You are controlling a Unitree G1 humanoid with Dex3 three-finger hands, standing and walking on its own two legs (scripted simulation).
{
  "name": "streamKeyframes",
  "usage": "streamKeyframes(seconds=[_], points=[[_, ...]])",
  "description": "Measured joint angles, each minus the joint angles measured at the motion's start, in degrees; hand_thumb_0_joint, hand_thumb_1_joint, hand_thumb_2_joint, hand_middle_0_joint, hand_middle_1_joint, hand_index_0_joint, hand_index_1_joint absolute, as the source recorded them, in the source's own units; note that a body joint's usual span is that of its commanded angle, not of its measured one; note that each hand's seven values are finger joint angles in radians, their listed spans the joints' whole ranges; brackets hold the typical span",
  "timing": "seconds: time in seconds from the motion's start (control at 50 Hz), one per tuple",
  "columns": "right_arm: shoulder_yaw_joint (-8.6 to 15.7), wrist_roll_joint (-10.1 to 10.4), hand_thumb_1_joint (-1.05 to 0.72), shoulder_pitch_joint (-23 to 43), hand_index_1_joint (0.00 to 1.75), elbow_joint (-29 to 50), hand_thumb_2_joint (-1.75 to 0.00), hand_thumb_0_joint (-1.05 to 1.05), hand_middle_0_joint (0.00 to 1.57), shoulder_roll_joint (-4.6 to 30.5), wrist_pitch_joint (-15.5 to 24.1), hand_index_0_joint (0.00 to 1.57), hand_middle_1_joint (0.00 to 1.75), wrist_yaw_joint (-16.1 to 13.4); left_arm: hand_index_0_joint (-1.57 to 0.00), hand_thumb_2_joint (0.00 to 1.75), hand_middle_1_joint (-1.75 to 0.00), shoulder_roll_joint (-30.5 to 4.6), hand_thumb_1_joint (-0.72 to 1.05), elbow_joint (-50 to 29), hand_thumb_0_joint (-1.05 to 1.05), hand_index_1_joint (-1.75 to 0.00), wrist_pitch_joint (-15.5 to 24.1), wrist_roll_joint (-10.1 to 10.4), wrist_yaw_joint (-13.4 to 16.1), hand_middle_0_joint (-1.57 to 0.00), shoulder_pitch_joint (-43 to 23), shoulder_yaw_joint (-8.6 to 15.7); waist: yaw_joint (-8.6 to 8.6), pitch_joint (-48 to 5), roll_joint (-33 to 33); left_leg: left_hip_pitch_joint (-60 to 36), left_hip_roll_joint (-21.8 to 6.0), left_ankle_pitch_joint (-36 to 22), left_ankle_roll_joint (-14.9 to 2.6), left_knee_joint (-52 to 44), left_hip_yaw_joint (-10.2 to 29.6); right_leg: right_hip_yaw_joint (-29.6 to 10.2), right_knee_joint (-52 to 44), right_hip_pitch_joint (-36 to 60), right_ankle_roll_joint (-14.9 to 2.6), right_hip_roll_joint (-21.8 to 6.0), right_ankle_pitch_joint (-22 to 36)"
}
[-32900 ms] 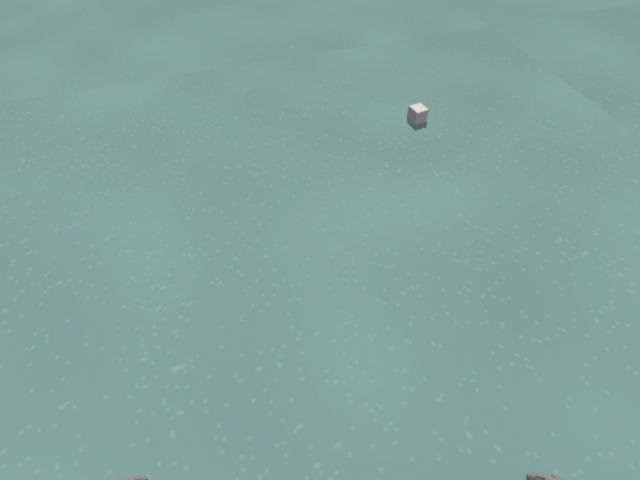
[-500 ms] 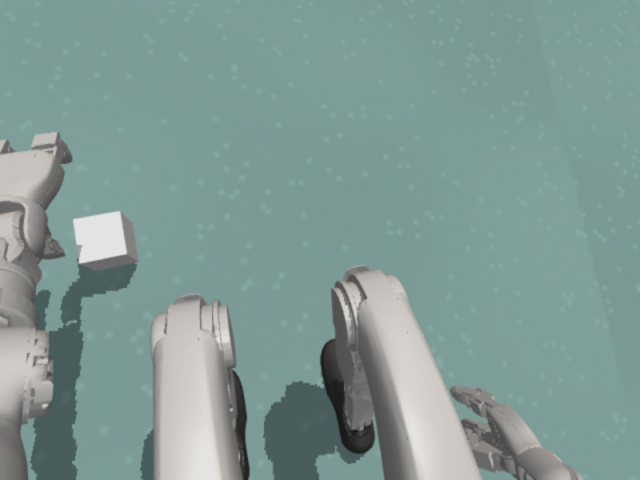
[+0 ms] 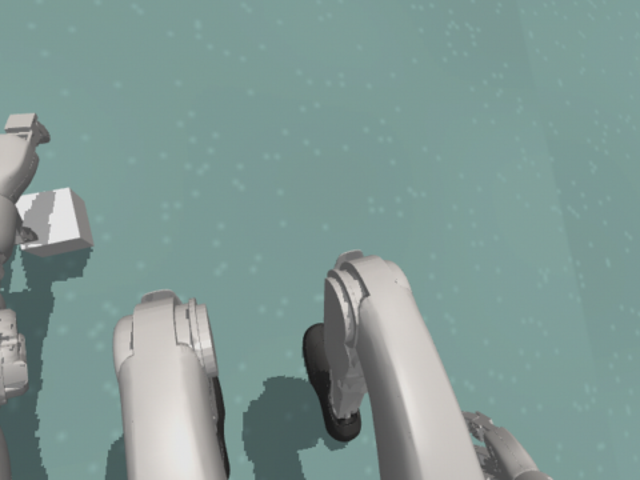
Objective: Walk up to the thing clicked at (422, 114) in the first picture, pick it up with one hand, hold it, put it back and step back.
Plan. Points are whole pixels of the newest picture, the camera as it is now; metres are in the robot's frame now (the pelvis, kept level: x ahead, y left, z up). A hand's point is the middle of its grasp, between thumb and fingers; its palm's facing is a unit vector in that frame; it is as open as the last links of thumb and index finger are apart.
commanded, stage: home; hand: left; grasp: from above
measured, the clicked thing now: (55, 223) +0.46 +0.31 -0.30
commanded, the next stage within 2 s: none
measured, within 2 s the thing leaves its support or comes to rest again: neither
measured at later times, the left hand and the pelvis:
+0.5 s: hand out of the picture +0.34 +0.27 +0.04, palm faces -0.28 -0.67 -0.69, open 8.0 cm; pelvis +0.02 +0.00 +0.16, yaw +4 degrees
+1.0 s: hand out of the picture +0.26 +0.21 +0.25, palm faces +0.14 -0.96 -0.25, open 7.4 cm; pelvis +0.07 +0.00 +0.33, yaw +7 degrees
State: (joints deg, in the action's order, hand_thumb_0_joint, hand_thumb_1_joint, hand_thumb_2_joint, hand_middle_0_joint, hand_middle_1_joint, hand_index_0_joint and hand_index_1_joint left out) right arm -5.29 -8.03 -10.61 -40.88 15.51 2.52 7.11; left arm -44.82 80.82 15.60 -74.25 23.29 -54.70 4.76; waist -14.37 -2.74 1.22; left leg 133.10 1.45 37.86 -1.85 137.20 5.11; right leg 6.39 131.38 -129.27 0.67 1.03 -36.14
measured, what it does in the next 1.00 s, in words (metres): rises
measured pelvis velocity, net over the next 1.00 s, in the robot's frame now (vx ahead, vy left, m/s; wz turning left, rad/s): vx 0.07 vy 0.00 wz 0.12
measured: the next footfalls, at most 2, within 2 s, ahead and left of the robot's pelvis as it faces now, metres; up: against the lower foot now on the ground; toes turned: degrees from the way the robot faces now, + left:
none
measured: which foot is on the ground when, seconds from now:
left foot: down 0.00-1.00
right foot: down 0.00-1.00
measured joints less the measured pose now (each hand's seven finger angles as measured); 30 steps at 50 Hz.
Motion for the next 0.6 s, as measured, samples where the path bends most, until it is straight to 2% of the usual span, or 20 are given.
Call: streamKeyframes(seconds=[0.06, 0.14, 0.18, 0.26, 0.32, 0.38, 0.48, 0.6], points=[[0.98, 0.67, -0.9, -0.93, 0.3, -0.21, -0.89, 0.0, 0.2, -1.4, -0.07, 0.21, 0.3, 0.4, -0.2, 0.94, -0.85, 1.86, -0.34, -4.14, 0.0, -0.86, -2.67, 2.62, 0.17, -0.21, 1.99, 1.22, 0.68, -1.25, -1.0, -0.01, -0.16, 0.56, -0.27, -0.65, -0.38, -0.39, -0.55, -0.15, 0.23, 0.13, -0.49], [2.58, 2.43, -0.9, -1.8, 0.3, -0.22, -0.89, 0.0, 0.2, -2.74, -0.33, 0.21, 0.3, 0.78, -0.21, 0.93, -0.76, 5.03, -0.2, -9.04, 0.0, -0.77, -6.77, 9.12, -2.69, -0.23, 4.84, 1.19, 2.17, -3.51, -2.56, -2.38, -0.26, 1.38, -0.43, -3.69, -1.04, -1.16, -3.22, 1.86, 0.38, 0.23, -1.31], [3.39, 3.63, -0.9, -2.09, 0.3, 0.14, -0.89, 0.0, 0.2, -2.97, -0.71, 0.21, 0.3, 0.84, -0.21, 0.93, -0.71, 6.72, -0.12, -12.93, 0.0, -0.73, -8.75, 13.36, -5.37, -0.23, 7.46, 0.94, 3.21, -4.58, -3.41, -4.63, -0.32, 1.79, -0.46, -5.93, -1.21, -1.43, -5.36, 3.95, 0.45, 0.32, -1.65], [4.25, 6.08, -0.9, -1.97, 0.3, 1.31, -0.89, 0.0, 0.2, -2.42, -1.8, 0.21, 0.3, 0.37, -0.21, 0.93, -0.63, 9.83, 0.08, -22.88, 0.0, -0.64, -12.36, 23.29, -11.82, -0.23, 15.18, -0.03, 5.14, -6.66, -4.63, -10.43, -0.49, 2.19, -0.44, -11.65, -1.54, -2.02, -10.82, 9.35, 0.47, 0.54, -1.9], [4.68, 7.34, -0.9, -1.49, 0.3, 2.74, -0.89, 0.0, 0.2, -1.65, -2.52, 0.21, 0.3, -0.57, -0.21, 0.93, -0.55, 11.81, 0.26, -31.22, 0.0, -0.56, -14.56, 30.54, -16.54, -0.23, 21.91, -0.83, 6.57, -7.68, -4.53, -15.56, -0.72, 2.12, -0.3, -16.35, -1.72, -2.4, -15.31, 14.11, 0.34, 0.8, -1.65], [5.29, 8.29, -0.9, -0.61, 0.3, 4.01, -0.89, 0.0, 0.2, -0.77, -2.58, 0.21, 0.3, -1.73, -0.21, 0.92, -0.46, 13.94, 0.46, -39.09, 0.0, -0.47, -15.93, 37.03, -19.79, -0.23, 28.44, -1.75, 7.92, -8.35, -3.93, -20.66, -0.76, 1.7, -0.1, -20.9, -1.82, -2.68, -19.63, 19.02, 0.15, 0.85, -1.26], [6.23, 9.39, -0.9, 1.84, 0.3, 6.02, -0.9, 0.0, 0.2, 0.58, -1.86, 0.21, 0.3, -3.64, -0.21, 0.9, -0.37, 17.19, 0.7, -48.53, 0.0, -0.37, -17.58, 44.32, -21.18, -0.22, 37.37, -2.48, 9.61, -8.88, -2.87, -28.33, -0.56, 0.64, 0.32, -27.57, -1.73, -2.84, -26.01, 26.65, -0.19, 0.68, -0.42], [6.4, 10.24, -0.91, 5.31, 0.3, 7.78, -0.9, 0.0, 0.2, 0.46, 0.11, 0.2, 0.3, -6.11, -0.21, 0.9, -0.32, 20.92, 0.84, -57.12, 0.01, -0.32, -21.81, 52.7, -20.48, -0.22, 46.25, -2.62, 10.52, -8.98, -2.36, -37.31, -0.38, -0.56, 0.62, -34.77, -1.65, -3.01, -32.92, 35.58, -0.4, 0.51, 0.55]])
